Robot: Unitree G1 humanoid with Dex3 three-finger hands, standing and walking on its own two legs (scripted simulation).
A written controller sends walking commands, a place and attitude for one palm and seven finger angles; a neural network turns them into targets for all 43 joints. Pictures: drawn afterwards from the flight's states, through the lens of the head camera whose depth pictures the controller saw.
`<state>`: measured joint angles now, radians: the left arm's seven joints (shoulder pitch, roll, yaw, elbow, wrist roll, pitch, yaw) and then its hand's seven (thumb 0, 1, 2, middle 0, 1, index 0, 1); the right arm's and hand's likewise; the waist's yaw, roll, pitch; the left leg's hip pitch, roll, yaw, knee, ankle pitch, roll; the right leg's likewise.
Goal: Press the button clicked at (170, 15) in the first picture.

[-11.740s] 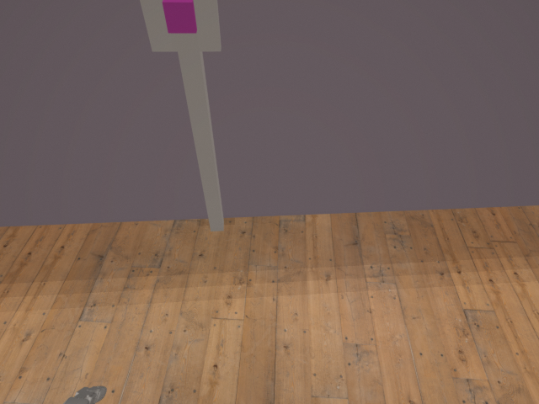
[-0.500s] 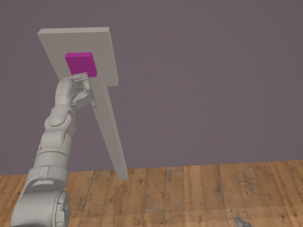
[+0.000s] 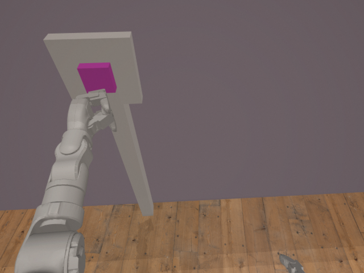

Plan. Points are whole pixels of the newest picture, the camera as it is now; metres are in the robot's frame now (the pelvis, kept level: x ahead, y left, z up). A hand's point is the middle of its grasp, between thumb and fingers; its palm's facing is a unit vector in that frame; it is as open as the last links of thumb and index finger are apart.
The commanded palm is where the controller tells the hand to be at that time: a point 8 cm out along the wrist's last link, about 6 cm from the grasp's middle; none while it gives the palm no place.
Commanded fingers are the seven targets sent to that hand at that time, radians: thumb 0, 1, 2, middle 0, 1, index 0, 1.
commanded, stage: aim a knuckle at the button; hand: left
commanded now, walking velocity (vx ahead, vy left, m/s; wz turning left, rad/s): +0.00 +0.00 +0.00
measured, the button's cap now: (98, 77) +0.51 +0.22 +0.18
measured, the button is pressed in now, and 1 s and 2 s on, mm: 0 6 0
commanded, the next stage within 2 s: press the button with the knuckle in 0.10 s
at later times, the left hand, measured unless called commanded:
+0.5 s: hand (110, 107) +0.44 +0.18 +0.14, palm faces +0.10 -0.99 +0.00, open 3.1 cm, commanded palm +0.41 +0.23 +0.15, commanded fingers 0.00 0.90 0.90 -1.30 -1.50 -1.30 -1.50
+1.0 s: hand (112, 102) +0.46 +0.18 +0.14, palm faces +0.10 -0.99 -0.01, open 3.0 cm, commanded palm +0.44 +0.23 +0.15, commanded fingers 0.00 0.90 0.90 -1.30 -1.50 -1.30 -1.50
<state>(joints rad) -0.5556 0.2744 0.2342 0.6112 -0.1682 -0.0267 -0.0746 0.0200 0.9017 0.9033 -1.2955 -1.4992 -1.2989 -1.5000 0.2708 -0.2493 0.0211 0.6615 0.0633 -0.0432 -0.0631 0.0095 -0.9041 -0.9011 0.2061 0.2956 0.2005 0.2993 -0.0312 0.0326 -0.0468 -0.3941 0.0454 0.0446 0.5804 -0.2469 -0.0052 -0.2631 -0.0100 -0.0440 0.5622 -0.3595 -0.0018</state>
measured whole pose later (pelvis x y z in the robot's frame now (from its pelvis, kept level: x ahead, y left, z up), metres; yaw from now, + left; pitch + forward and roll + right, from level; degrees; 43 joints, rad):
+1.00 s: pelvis -0.01 +0.00 -0.01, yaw +1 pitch +7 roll -1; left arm -0.85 0.36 0.29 1.01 -0.12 -0.15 -0.10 0.01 0.85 0.95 -1.30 -1.50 -1.30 -1.50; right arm 0.34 -0.26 0.02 0.71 0.04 -0.03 -0.05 0.01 -0.90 -0.90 0.21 0.30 0.20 0.30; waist -0.07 0.03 -0.05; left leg -0.51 0.05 0.02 0.64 -0.25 -0.01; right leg -0.37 0.00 -0.06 0.62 -0.37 -0.01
